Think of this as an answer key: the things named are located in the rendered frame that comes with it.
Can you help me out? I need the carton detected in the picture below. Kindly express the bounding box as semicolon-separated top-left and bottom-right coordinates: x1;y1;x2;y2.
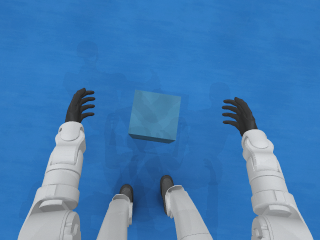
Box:
128;89;181;144

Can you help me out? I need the robot left forearm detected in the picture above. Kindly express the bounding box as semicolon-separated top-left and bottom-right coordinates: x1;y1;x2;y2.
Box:
17;121;86;240

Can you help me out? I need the robot right foot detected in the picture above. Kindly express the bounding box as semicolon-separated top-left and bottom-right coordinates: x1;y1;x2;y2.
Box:
160;175;174;215

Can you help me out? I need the right robot thigh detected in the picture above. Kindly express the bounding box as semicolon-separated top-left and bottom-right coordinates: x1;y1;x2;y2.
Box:
165;189;213;240

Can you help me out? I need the robot left hand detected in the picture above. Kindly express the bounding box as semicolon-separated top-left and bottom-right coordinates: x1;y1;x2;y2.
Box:
65;88;96;123

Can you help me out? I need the robot right forearm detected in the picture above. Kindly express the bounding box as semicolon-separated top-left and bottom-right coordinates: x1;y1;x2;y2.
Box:
241;129;314;240

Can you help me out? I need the robot right upper arm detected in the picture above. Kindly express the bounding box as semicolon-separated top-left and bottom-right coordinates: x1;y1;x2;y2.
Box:
251;214;312;240

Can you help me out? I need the robot right hand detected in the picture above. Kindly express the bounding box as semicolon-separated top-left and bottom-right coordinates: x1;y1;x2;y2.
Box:
221;97;258;137

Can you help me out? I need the robot left upper arm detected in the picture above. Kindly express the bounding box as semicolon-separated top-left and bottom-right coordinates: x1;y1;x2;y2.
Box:
19;210;81;240

